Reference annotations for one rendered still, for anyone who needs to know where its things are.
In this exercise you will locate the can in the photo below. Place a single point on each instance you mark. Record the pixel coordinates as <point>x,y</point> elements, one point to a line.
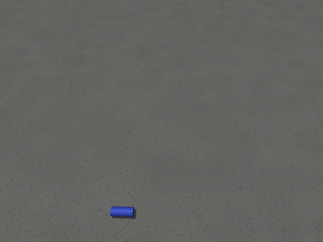
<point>122,211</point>

